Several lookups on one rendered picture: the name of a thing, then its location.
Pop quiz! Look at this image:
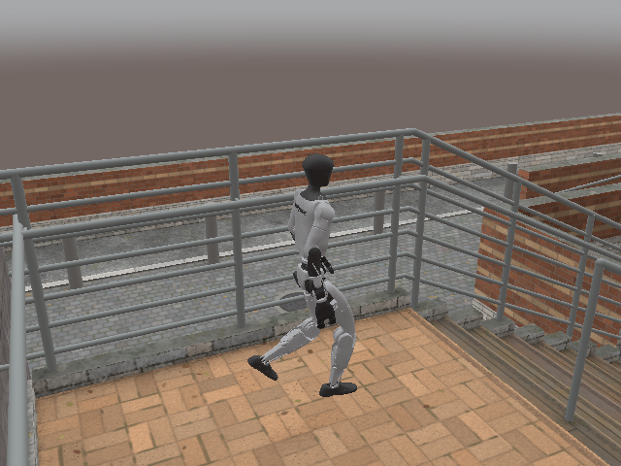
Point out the right robot upper arm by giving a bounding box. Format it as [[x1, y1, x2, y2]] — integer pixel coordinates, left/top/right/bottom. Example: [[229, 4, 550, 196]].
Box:
[[304, 201, 335, 258]]

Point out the left robot hand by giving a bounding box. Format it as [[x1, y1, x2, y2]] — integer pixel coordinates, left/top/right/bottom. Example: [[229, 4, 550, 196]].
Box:
[[320, 256, 334, 280]]

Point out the robot right forearm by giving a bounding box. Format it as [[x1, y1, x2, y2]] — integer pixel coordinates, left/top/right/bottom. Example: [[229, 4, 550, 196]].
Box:
[[306, 248, 327, 303]]

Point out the right robot hand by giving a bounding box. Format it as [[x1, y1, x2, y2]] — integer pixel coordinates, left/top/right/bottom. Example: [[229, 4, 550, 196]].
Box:
[[315, 300, 336, 329]]

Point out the robot left foot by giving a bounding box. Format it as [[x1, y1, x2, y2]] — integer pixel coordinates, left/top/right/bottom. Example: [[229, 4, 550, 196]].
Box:
[[247, 355, 278, 381]]

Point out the left robot upper arm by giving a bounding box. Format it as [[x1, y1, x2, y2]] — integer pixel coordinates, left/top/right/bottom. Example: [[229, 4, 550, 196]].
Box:
[[288, 189, 305, 235]]

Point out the robot head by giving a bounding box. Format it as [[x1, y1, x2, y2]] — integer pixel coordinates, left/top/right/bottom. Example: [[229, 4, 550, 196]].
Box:
[[300, 153, 334, 201]]

